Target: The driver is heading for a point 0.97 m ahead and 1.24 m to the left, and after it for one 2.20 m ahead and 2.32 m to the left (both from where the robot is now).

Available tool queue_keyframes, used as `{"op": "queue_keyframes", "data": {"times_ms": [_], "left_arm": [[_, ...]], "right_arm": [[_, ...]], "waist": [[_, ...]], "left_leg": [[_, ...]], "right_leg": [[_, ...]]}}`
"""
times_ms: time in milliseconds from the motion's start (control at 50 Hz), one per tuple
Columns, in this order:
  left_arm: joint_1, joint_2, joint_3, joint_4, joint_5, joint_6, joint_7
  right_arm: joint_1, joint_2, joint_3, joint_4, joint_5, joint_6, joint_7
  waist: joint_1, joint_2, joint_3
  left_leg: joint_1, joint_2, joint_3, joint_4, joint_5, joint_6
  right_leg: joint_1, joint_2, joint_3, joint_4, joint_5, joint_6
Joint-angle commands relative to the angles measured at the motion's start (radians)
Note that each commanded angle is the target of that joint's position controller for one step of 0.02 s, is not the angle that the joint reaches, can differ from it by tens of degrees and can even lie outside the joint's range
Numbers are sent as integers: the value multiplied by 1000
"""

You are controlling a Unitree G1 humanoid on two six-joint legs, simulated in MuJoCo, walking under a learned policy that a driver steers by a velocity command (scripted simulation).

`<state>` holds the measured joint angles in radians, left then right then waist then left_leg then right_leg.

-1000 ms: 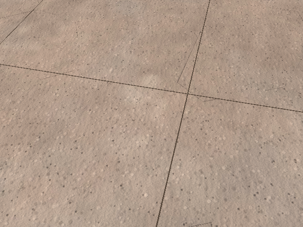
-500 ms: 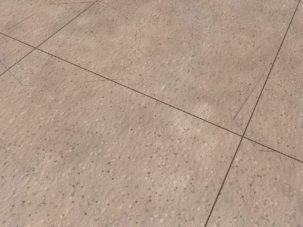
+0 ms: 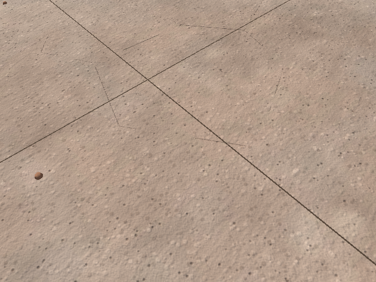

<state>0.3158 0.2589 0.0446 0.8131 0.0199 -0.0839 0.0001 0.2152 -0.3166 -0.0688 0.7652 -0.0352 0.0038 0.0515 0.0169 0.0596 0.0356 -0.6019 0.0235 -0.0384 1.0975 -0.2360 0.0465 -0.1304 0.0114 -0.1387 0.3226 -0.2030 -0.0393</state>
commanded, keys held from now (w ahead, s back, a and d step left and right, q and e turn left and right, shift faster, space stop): w+q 0.36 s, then w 0.50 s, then w+q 0.14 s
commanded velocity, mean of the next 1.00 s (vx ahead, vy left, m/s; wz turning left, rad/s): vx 0.50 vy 0.00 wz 0.37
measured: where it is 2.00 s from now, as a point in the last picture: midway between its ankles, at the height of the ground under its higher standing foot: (119, 162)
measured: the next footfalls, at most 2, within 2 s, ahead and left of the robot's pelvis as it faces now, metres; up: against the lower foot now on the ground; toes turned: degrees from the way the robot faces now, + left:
left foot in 0.26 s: +0.29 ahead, +0.13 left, +0.00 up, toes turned +14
right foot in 0.84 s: +0.65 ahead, +0.06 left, +0.00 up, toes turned +16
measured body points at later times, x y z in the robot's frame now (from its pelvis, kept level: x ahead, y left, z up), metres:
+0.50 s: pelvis +0.26 +0.08 +0.00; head +0.29 +0.10 +0.44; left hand +0.30 +0.36 -0.13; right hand +0.40 -0.17 -0.12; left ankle +0.25 +0.12 -0.75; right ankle +0.34 -0.08 -0.67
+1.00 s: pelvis +0.55 +0.11 -0.01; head +0.58 +0.11 +0.44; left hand +0.55 +0.39 -0.12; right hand +0.68 -0.13 -0.15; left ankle +0.44 +0.20 -0.66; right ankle +0.61 +0.05 -0.75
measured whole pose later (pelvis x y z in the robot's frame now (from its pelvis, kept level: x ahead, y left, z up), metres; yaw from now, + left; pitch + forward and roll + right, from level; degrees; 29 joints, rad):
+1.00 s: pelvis +0.55 +0.11 -0.01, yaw +21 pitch -1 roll -1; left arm 0.24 0.25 0.04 0.83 0.02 -0.06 -0.01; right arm 0.33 -0.27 -0.04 0.90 -0.03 -0.05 0.01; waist -0.02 0.04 0.05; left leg -0.41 -0.01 -0.05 1.15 -0.31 0.08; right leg -0.24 0.04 -0.11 0.42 -0.18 -0.08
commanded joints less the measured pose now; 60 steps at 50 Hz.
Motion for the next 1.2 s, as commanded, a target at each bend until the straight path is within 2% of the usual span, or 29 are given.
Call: {"op": "queue_keyframes", "data": {"times_ms": [20, 100, 180, 220, 240, 260, 280, 300, 320, 340, 360, 380, 420, 460, 600, 720, 780, 800, 820, 840, 860, 880, 900, 920, 940, 980, 1020, 1100, 1200], "left_arm": [[10, 107, 25, -35, -2, -19, -2], [39, 124, 29, -12, -3, -16, 1], [94, 156, 37, 20, -1, 2, 11], [103, 185, 42, 32, 1, 17, 18], [105, 200, 44, 35, 1, 26, 20], [93, 206, 43, 29, -4, 35, 21], [89, 186, 36, 1, 1, 36, 19], [117, 66, 11, -80, 0, 31, -5], [-9, 149, 27, -106, 11, 25, -5], [-76, 138, 23, -129, -4, 15, -9], [-59, 123, 14, -117, -7, 5, -7], [-38, 120, 14, -100, 2, 12, -6], [28, 111, 12, -75, 26, 48, -11], [22, 90, 10, -72, 27, 66, -22], [-213, 79, 8, -129, 16, 65, -31], [-368, 70, -2, -183, 10, 51, -38], [-284, 85, 5, -164, 7, 40, -31], [-192, 103, 14, -133, 6, 36, -20], [-38, 122, 25, -84, 8, 28, -8], [131, 175, 41, -48, 28, 20, 8], [211, 302, 76, -37, 46, 21, 9], [142, 223, 59, -33, 9, 31, -5], [26, 166, 44, -49, -4, 32, -7], [-38, 106, 29, -55, 0, 26, -12], [-54, 83, 21, -45, 3, 19, -10], [-44, 65, 13, -18, 2, 2, -6], [-12, 83, 19, 6, -4, -17, -9], [29, 81, 19, 38, -3, -23, -9], [78, 93, 18, 71, -9, -23, 3]], "right_arm": [[-49, -17, 4, -82, 0, -4, 14], [-186, 14, 24, -127, 2, -13, 32], [-255, 3, 25, -159, -8, -11, 35], [-215, -12, 17, -153, -14, -10, 24], [-140, -28, 7, -133, -16, -14, 17], [7, -49, -8, -88, -22, -23, 6], [182, -120, -36, -37, -31, -27, -12], [151, -238, -64, -54, -11, -21, -26], [206, -230, -64, -73, 15, -13, -34], [171, -201, -58, -45, 20, -12, -44], [129, -149, -45, -36, 26, -16, -48], [82, -111, -33, -39, 26, -24, -51], [38, -63, -13, -43, 31, -44, -48], [71, -70, -12, -19, 34, -62, -43], [205, -80, -9, 53, 34, -77, -43], [290, -80, 0, 108, 18, -79, -59], [250, -103, -2, 120, 12, -81, -70], [238, -115, -4, 125, 9, -82, -71], [221, -119, -3, 128, 11, -81, -68], [217, -95, 7, 110, 18, -87, -65], [341, 3, 24, 93, 57, -88, -57], [302, -69, 10, 109, 21, -86, -62], [229, -70, 6, 95, 18, -82, -59], [188, -55, 13, 90, 19, -82, -53], [173, -39, 14, 92, 17, -71, -48], [200, -18, 18, 108, 2, -45, -34], [169, -3, 19, 98, 4, -32, -24], [12, 12, 23, 46, 7, -30, -12], [-171, 51, 44, -17, 6, -37, 9]], "waist": [[-8, -147, 10], [21, -147, 37], [35, -144, 51], [9, -163, 10], [-26, -165, -41], [-93, -139, -125], [-165, -47, -239], [-83, 208, -313], [-154, 55, -347], [-130, 5, -205], [-82, -38, -111], [-37, -60, -72], [16, -39, -79], [21, -38, -67], [-59, -16, 16], [-104, -5, 60], [-43, 12, 37], [-4, 20, -14], [69, -6, -97], [137, -58, -210], [96, -301, -353], [73, -191, -304], [26, -124, -130], [10, -73, -55], [-8, -93, -13], [-33, -138, 3], [-39, -133, 17], [-18, -126, 48], [24, -127, 62]], "left_leg": [[-112, 40, -5, -64, 102, -16], [-43, 39, 71, -309, 218, -4], [5, 12, 138, -443, 118, 45], [102, -52, 178, -477, 5, 85], [191, -92, 186, -500, -38, 110], [379, -128, 178, -569, -12, 141], [646, -20, 4, -616, -92, 190], [944, 285, -522, -677, -111, 319], [950, 319, -702, -778, -17, 343], [857, 288, -520, -785, 117, 321], [713, 246, -417, -795, 257, 289], [615, 197, -334, -809, 342, 254], [498, 145, -247, -844, 427, 234], [461, 120, -204, -883, 439, 232], [565, 106, -166, -940, 406, 167], [696, 141, -159, -902, 520, 158], [704, 153, -132, -810, 787, 125], [701, 143, -119, -708, 935, 111], [663, 108, -84, -527, 958, 94], [491, 68, -60, -273, 707, 81], [147, -128, 19, 147, 50, 24], [35, -133, -84, 233, -244, 46], [7, -68, -92, 225, -164, 48], [27, -24, -76, 166, -104, 48], [54, 3, -64, 114, -82, 46], [119, 17, -48, 72, -52, 30], [72, 27, -43, 47, -9, 20], [-57, 46, -11, -102, 132, 0], [-4, 35, 101, -400, 275, 8]], "right_leg": [[52, -264, 124, -173, 286, -112], [61, -247, 13, -170, 322, -89], [169, -283, -42, -108, 468, -71], [216, -289, -82, 33, 782, -58], [225, -290, -96, 167, 900, -56], [162, -277, -118, 373, 872, -42], [-39, -252, -124, 666, 587, -9], [-499, -65, -87, 1006, -335, 54], [-609, -28, 124, 1101, -338, 56], [-663, -83, 158, 1066, -218, 45], [-611, -116, 152, 966, -153, 42], [-544, -138, 155, 895, -140, 45], [-424, -147, 153, 828, -137, 61], [-417, -140, 133, 770, -92, 71], [-562, -132, 122, 491, 175, 67], [-560, -74, 88, 312, 175, 19], [-384, -17, 71, 234, 75, -33], [-262, 22, 58, 221, 33, -52], [-72, 36, 52, 160, 65, -77], [191, -111, 203, 148, 9, -123], [470, -414, 704, 89, -58, -276], [388, -423, 857, -29, -69, -269], [216, -395, 670, -45, -116, -242], [97, -351, 547, -88, -70, -211], [25, -305, 444, -119, -21, -174], [-59, -259, 317, -163, 71, -140], [-53, -256, 245, -194, 145, -140], [7, -225, 103, -212, 274, -120], [68, -222, -13, -194, 400, -97]]}}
